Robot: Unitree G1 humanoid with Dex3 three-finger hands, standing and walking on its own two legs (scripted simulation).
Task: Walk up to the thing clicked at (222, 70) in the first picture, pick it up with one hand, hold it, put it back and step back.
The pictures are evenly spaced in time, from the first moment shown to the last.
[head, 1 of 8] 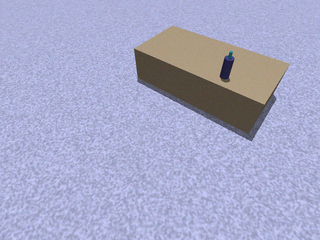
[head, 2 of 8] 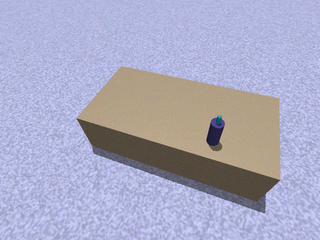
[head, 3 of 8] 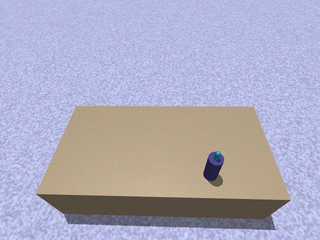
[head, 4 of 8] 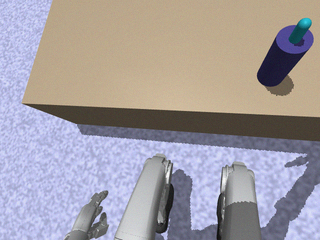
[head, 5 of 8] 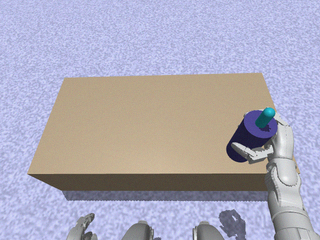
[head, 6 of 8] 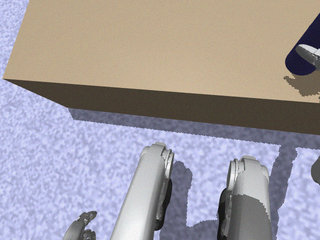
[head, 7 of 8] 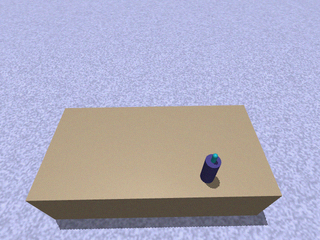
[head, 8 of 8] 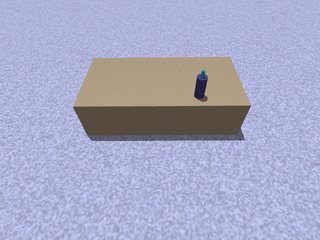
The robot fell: no
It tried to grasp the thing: yes
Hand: right
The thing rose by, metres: 0.38
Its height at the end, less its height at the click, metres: +0.00
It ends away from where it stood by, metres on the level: 0.02
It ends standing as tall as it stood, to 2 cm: yes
